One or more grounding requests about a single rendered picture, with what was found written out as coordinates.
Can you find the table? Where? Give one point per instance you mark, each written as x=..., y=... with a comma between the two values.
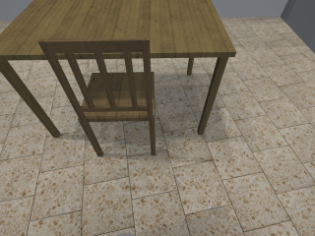
x=176, y=28

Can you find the chair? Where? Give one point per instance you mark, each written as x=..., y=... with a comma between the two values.
x=109, y=97

